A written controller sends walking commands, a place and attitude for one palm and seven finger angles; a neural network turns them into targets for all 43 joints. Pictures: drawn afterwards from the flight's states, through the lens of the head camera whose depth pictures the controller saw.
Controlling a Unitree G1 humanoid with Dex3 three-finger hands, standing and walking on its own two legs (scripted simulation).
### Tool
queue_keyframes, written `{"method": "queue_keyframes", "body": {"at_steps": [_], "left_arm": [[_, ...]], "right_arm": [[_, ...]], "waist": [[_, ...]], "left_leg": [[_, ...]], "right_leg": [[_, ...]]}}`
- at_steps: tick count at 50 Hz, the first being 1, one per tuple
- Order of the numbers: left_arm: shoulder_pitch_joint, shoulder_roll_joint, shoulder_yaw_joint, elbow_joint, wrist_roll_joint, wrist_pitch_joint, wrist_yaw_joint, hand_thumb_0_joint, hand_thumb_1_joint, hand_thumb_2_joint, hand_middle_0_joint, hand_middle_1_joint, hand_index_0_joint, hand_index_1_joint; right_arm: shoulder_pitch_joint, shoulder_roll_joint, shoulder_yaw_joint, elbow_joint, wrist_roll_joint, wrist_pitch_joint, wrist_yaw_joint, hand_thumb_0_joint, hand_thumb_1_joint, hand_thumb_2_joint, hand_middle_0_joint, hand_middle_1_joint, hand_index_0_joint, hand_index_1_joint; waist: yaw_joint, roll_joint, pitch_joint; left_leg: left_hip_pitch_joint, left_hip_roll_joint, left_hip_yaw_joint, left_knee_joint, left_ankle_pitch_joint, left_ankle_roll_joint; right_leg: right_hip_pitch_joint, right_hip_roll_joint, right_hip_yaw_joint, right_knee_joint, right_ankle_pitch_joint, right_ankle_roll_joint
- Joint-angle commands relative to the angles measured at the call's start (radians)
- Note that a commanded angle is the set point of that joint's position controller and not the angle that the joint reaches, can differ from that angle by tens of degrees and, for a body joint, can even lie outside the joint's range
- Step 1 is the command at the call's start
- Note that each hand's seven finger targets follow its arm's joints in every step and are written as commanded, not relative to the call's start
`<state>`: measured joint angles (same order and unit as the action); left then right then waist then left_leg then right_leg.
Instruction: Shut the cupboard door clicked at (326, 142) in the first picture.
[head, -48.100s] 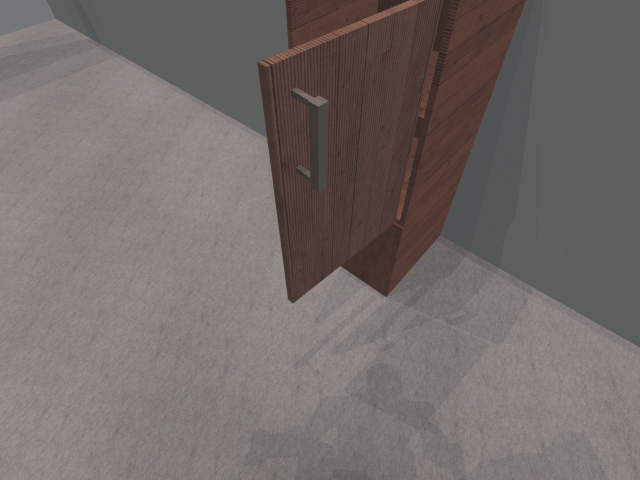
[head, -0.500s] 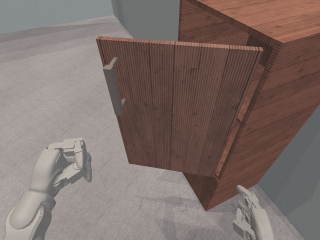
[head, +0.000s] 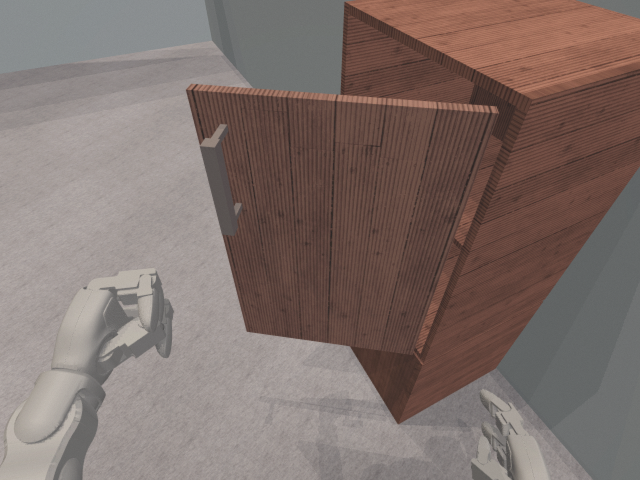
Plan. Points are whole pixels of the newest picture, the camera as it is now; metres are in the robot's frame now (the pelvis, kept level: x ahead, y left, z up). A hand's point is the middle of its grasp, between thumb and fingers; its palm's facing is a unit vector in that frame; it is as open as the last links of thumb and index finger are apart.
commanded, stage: raise the hand and make a fist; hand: left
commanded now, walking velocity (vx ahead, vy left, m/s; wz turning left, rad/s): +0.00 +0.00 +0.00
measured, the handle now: (225, 182) +0.47 +0.20 +0.13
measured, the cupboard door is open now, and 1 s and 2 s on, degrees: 54 54 53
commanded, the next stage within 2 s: bring the fist close to the handle in 0.06 s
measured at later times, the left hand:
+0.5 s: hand (180, 287) +0.27 +0.19 +0.14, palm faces -0.02 -1.00 -0.07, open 3.1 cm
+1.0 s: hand (200, 248) +0.33 +0.18 +0.14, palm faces -0.01 -1.00 -0.04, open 3.1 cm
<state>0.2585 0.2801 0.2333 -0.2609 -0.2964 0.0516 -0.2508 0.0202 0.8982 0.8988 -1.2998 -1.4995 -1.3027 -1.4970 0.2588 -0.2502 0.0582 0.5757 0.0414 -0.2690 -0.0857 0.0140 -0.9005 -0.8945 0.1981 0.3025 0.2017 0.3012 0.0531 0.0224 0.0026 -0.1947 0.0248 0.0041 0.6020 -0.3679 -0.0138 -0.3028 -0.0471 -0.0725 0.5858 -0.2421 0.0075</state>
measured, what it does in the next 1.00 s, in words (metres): stands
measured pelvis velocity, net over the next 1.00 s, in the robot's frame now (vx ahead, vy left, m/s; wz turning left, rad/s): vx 0.01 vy -0.01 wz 0.00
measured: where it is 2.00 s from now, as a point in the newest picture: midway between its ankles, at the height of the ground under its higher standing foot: outside the picture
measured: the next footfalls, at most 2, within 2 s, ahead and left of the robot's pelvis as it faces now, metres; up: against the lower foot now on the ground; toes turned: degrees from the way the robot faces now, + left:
none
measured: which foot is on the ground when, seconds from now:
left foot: down 0.00-1.00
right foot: down 0.00-1.00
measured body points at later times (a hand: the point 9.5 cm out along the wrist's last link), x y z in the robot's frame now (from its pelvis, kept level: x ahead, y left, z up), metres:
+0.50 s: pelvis +0.00 +0.00 +0.00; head -0.01 -0.01 +0.45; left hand +0.27 +0.25 +0.14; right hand +0.18 -0.21 -0.07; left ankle -0.03 +0.13 -0.73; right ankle +0.05 -0.13 -0.73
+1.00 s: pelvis +0.01 -0.01 +0.00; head +0.01 -0.02 +0.45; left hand +0.32 +0.24 +0.15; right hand +0.18 -0.24 -0.08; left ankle -0.03 +0.13 -0.73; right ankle +0.05 -0.13 -0.73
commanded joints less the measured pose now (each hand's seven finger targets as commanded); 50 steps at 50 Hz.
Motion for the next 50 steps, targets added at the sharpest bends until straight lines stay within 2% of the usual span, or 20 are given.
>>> {"method": "queue_keyframes", "body": {"at_steps": [1, 4, 5, 8, 9, 10, 11, 15, 18, 20, 22, 25, 29, 30, 36, 43, 45, 47, 49, 50], "left_arm": [[-0.205, 0.134, 0.075, -0.205, -0.013, -0.121, 0.018, 0.0, 0.9, 0.9, -1.3, -1.5, -1.3, -1.5], [-0.193, 0.113, 0.028, -0.142, -0.005, -0.059, -0.018, 0.0, 0.9, 0.9, -1.3, -1.5, -1.3, -1.5], [-0.182, 0.118, 0.029, -0.123, -0.005, -0.038, -0.027, 0.0, 0.9, 0.9, -1.3, -1.5, -1.3, -1.5], [-0.202, 0.147, 0.061, -0.165, -0.009, -0.006, -0.041, 0.0, 0.9, 0.9, -1.3, -1.5, -1.3, -1.5], [-0.241, 0.143, 0.058, -0.185, -0.013, -0.01, -0.04, 0.0, 0.9, 0.9, -1.3, -1.5, -1.3, -1.5], [-0.279, 0.187, 0.093, -0.195, -0.015, -0.022, -0.025, 0.0, 0.9, 0.9, -1.3, -1.5, -1.3, -1.5], [-0.324, 0.161, 0.082, -0.213, -0.02, -0.039, -0.018, 0.0, 0.9, 0.9, -1.3, -1.5, -1.3, -1.5], [-0.391, 0.168, 0.091, -0.158, -0.015, -0.095, 0.019, 0.0, 0.9, 0.9, -1.3, -1.5, -1.3, -1.5], [-0.435, 0.105, 0.005, -0.077, 0.011, -0.084, 0.016, 0.0, 0.9, 0.9, -1.3, -1.5, -1.3, -1.5], [-0.421, 0.14, 0.023, -0.012, 0.025, -0.055, 0.01, 0.0, 0.9, 0.9, -1.3, -1.5, -1.3, -1.5], [-0.471, 0.122, -0.001, 0.008, 0.032, -0.026, -0.002, 0.0, 0.9, 0.9, -1.3, -1.5, -1.3, -1.5], [-0.449, 0.16, 0.055, -0.002, 0.022, -0.01, -0.002, 0.0, 0.9, 0.9, -1.3, -1.5, -1.3, -1.5], [-0.53, 0.157, 0.077, -0.03, 0.008, -0.039, 0.019, 0.0, 0.9, 0.9, -1.3, -1.5, -1.3, -1.5], [-0.525, 0.192, 0.11, -0.012, 0.01, -0.05, 0.032, 0.0, 0.9, 0.9, -1.3, -1.5, -1.3, -1.5], [-0.579, 0.145, 0.046, 0.081, 0.034, -0.052, 0.021, 0.0, 0.9, 0.9, -1.3, -1.5, -1.3, -1.5], [-0.709, 0.203, 0.093, 0.121, 0.018, -0.05, -0.007, 0.0, 0.9, 0.9, -1.3, -1.5, -1.3, -1.5], [-0.735, 0.202, 0.086, 0.121, 0.015, -0.071, -0.004, 0.0, 0.9, 0.9, -1.3, -1.5, -1.3, -1.5], [-0.789, 0.16, 0.043, 0.145, 0.017, -0.086, -0.003, 0.0, 0.9, 0.9, -1.3, -1.5, -1.3, -1.5], [-0.797, 0.184, 0.064, 0.225, 0.021, -0.083, 0.0, 0.0, 0.9, 0.9, -1.3, -1.5, -1.3, -1.5], [-0.776, 0.233, 0.11, 0.269, 0.025, -0.078, 0.006, 0.0, 0.9, 0.9, -1.3, -1.5, -1.3, -1.5]], "right_arm": [[-0.116, -0.102, -0.033, -0.142, 0.005, -0.079, -0.004, 0.0, -0.9, -0.9, 0.2, 0.3, 0.2, 0.3], [-0.115, -0.113, -0.035, -0.141, 0.015, -0.074, -0.011, 0.0, -0.9, -0.9, 0.2, 0.3, 0.2, 0.3], [-0.117, -0.119, -0.037, -0.138, 0.019, -0.072, -0.012, 0.0, -0.9, -0.9, 0.2, 0.3, 0.2, 0.3], [-0.133, -0.119, -0.038, -0.158, 0.017, -0.067, -0.016, 0.0, -0.9, -0.9, 0.2, 0.3, 0.2, 0.3], [-0.138, -0.117, -0.035, -0.16, 0.014, -0.069, -0.017, 0.0, -0.9, -0.9, 0.2, 0.3, 0.2, 0.3], [-0.138, -0.119, -0.034, -0.154, 0.013, -0.07, -0.02, 0.0, -0.9, -0.9, 0.2, 0.3, 0.2, 0.3], [-0.14, -0.111, -0.032, -0.154, 0.008, -0.074, -0.02, 0.0, -0.9, -0.9, 0.2, 0.3, 0.2, 0.3], [-0.121, -0.11, -0.03, -0.121, 0.004, -0.081, -0.021, 0.0, -0.9, -0.9, 0.2, 0.3, 0.2, 0.3], [-0.114, -0.106, -0.027, -0.107, 0.01, -0.078, -0.022, 0.0, -0.9, -0.9, 0.2, 0.3, 0.2, 0.3], [-0.11, -0.117, -0.033, -0.103, 0.013, -0.068, -0.025, 0.0, -0.9, -0.9, 0.2, 0.3, 0.2, 0.3], [-0.119, -0.117, -0.033, -0.112, 0.015, -0.059, -0.028, 0.0, -0.9, -0.9, 0.2, 0.3, 0.2, 0.3], [-0.126, -0.117, -0.036, -0.128, 0.011, -0.049, -0.024, 0.0, -0.9, -0.9, 0.2, 0.3, 0.2, 0.3], [-0.125, -0.108, -0.039, -0.126, 0.004, -0.041, -0.018, 0.0, -0.9, -0.9, 0.2, 0.3, 0.2, 0.3], [-0.117, -0.111, -0.04, -0.119, 0.0, -0.038, -0.017, 0.0, -0.9, -0.9, 0.2, 0.3, 0.2, 0.3], [-0.116, -0.113, -0.044, -0.109, 0.009, -0.016, -0.012, 0.0, -0.9, -0.9, 0.2, 0.3, 0.2, 0.3], [-0.117, -0.121, -0.051, -0.111, 0.01, 0.006, -0.03, 0.0, -0.9, -0.9, 0.2, 0.3, 0.2, 0.3], [-0.115, -0.119, -0.05, -0.11, 0.008, 0.005, -0.03, 0.0, -0.9, -0.9, 0.2, 0.3, 0.2, 0.3], [-0.111, -0.115, -0.049, -0.102, 0.008, 0.003, -0.032, 0.0, -0.9, -0.9, 0.2, 0.3, 0.2, 0.3], [-0.101, -0.124, -0.049, -0.087, 0.008, 0.011, -0.033, 0.0, -0.9, -0.9, 0.2, 0.3, 0.2, 0.3], [-0.096, -0.131, -0.052, -0.082, 0.008, 0.018, -0.033, 0.0, -0.9, -0.9, 0.2, 0.3, 0.2, 0.3]], "waist": [[-0.005, 0.063, -0.098], [-0.014, 0.048, -0.038], [-0.018, 0.005, -0.03], [-0.002, -0.019, -0.077], [-0.004, -0.016, -0.096], [-0.007, -0.036, -0.106], [-0.004, -0.02, -0.139], [-0.013, 0.019, -0.133], [-0.03, 0.065, -0.088], [-0.025, 0.041, -0.082], [-0.027, 0.012, -0.093], [-0.001, -0.019, -0.176], [0.0, 0.008, -0.238], [0.002, -0.027, -0.242], [-0.025, 0.006, -0.163], [-0.029, -0.009, -0.246], [-0.03, -0.003, -0.265], [-0.043, 0.01, -0.253], [-0.043, -0.007, -0.226], [-0.035, -0.052, -0.219]], "left_leg": [[-0.1, -0.037, 0.002, -0.127, 0.174, 0.021], [-0.115, -0.037, -0.002, -0.139, 0.116, 0.025], [-0.122, -0.034, -0.003, -0.135, 0.102, 0.028], [-0.109, -0.036, -0.01, -0.138, 0.116, 0.032], [-0.099, -0.038, -0.009, -0.135, 0.127, 0.033], [-0.097, -0.033, -0.011, -0.131, 0.126, 0.032], [-0.084, -0.037, -0.016, -0.136, 0.14, 0.031], [-0.07, -0.034, -0.02, -0.137, 0.167, 0.022], [-0.077, -0.033, -0.019, -0.15, 0.142, 0.017], [-0.093, -0.03, -0.014, -0.15, 0.131, 0.022], [-0.094, -0.032, -0.014, -0.151, 0.142, 0.025], [-0.074, -0.031, -0.012, -0.142, 0.225, 0.024], [-0.044, -0.034, -0.003, -0.131, 0.317, 0.014], [-0.05, -0.032, -0.001, -0.126, 0.32, 0.016], [-0.076, -0.033, 0.017, -0.131, 0.27, 0.021], [-0.06, -0.04, 0.017, -0.115, 0.276, 0.025], [-0.051, -0.037, 0.016, -0.11, 0.296, 0.023], [-0.043, -0.039, 0.012, -0.113, 0.296, 0.023], [-0.065, -0.038, 0.01, -0.117, 0.265, 0.021], [-0.087, -0.035, 0.013, -0.114, 0.25, 0.023]], "right_leg": [[0.139, 0.03, 0.005, -0.096, 0.063, -0.014], [0.108, 0.029, 0.008, -0.121, -0.001, -0.013], [0.111, 0.026, 0.018, -0.131, -0.033, -0.011], [0.127, 0.027, 0.012, -0.123, -0.037, -0.01], [0.127, 0.027, 0.011, -0.119, -0.025, -0.008], [0.133, 0.027, 0.016, -0.119, -0.039, -0.006], [0.142, 0.028, 0.011, -0.113, -0.023, -0.006], [0.13, 0.036, -0.001, -0.094, 0.032, -0.011], [0.099, 0.034, -0.008, -0.095, 0.033, -0.014], [0.111, 0.031, 0.001, -0.104, 0.018, -0.016], [0.116, 0.027, 0.0, -0.101, 0.034, -0.016], [0.173, 0.027, -0.003, -0.078, 0.123, -0.017], [0.195, 0.028, -0.007, -0.053, 0.24, -0.017], [0.207, 0.028, -0.002, -0.055, 0.243, -0.015], [0.165, 0.023, 0.009, -0.074, 0.215, -0.016], [0.199, 0.022, 0.023, -0.071, 0.234, -0.014], [0.208, 0.021, 0.023, -0.063, 0.258, -0.015], [0.185, 0.025, 0.018, -0.06, 0.266, -0.015], [0.172, 0.025, 0.018, -0.066, 0.236, -0.016], [0.183, 0.021, 0.027, -0.074, 0.214, -0.014]]}}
